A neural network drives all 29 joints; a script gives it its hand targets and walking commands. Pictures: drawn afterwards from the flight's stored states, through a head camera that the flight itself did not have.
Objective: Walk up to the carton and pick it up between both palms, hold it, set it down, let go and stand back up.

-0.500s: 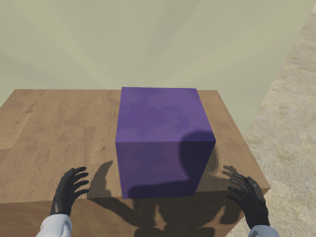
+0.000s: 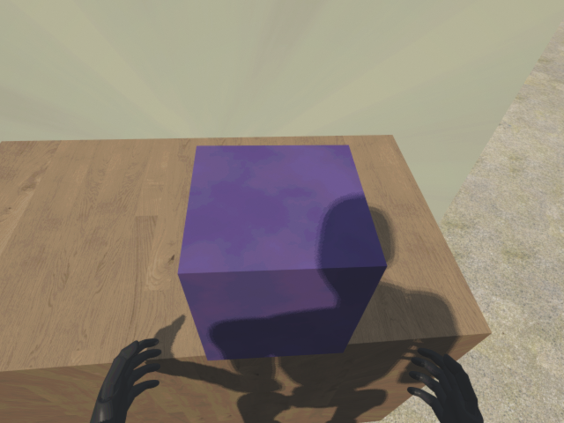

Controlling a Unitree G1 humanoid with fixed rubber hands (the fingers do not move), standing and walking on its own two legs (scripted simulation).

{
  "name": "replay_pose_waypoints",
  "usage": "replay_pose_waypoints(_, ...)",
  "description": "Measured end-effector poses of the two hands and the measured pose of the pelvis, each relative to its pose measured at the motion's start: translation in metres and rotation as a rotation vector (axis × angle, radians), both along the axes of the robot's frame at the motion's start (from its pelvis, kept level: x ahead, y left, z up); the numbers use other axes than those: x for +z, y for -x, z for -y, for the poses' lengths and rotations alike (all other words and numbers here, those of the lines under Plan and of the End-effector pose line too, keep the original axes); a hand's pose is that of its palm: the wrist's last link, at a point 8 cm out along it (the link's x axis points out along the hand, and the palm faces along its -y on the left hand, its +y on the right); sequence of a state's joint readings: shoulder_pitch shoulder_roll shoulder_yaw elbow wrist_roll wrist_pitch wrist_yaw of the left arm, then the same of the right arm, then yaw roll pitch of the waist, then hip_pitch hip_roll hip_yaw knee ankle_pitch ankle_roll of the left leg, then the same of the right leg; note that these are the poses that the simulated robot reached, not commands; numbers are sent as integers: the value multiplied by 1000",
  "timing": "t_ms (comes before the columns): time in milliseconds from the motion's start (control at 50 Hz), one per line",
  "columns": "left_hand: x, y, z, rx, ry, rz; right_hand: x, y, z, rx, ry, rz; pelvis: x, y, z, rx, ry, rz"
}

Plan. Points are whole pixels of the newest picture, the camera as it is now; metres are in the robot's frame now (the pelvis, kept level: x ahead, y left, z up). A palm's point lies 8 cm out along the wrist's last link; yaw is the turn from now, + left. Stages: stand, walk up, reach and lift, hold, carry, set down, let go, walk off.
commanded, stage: set down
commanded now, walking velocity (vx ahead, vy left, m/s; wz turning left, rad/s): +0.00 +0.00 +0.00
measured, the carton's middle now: (275, 257) +0.36 +0.05 +0.05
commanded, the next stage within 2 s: let go in 0.94 s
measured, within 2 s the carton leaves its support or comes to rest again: neither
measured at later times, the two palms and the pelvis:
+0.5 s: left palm (114, 420) +0.14 +0.23 -0.02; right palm out of the picture +0.16 -0.18 -0.03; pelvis -0.02 +0.00 +0.00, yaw +0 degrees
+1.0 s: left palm (114, 417) +0.15 +0.23 -0.01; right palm out of the picture +0.17 -0.18 -0.07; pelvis -0.03 +0.00 +0.00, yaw +1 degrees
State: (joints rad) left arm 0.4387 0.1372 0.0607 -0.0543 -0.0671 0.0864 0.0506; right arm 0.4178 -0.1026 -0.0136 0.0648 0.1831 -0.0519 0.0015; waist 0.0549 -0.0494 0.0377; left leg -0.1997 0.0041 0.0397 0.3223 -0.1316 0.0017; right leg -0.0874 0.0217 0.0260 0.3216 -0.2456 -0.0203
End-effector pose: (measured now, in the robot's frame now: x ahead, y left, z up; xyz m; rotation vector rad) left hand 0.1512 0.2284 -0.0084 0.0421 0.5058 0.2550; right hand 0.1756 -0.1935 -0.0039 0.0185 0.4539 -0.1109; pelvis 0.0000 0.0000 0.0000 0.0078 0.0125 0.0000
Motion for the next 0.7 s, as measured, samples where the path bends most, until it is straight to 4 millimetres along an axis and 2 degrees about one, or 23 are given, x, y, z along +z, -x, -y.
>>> replay_pose_waypoints(120, -7, 5, 6, -22, 17, 16, -3, 12, 9, -28, 15, 15, 0, 5, 5, -3, 2, 9)
replay_pose_waypoints(200, -8, 6, 5, -35, 25, 33, -5, 16, 7, -29, 17, 12, 0, 10, 3, -3, 5, 17)
replay_pose_waypoints(340, -10, 7, 1, -63, 39, 49, -21, 24, 1, -5, 38, -61, 0, 19, -2, -2, 9, 29)
replay_pose_waypoints(560, -10, 6, 1, -73, 29, 43, -30, 12, -11, 67, 38, -95, 0, 24, -5, 0, 10, 35)
replay_pose_waypoints(700, -8, 5, 0, -94, 5, 22, -49, 15, -14, 84, 34, -165, 0, 23, -6, 3, 10, 34)
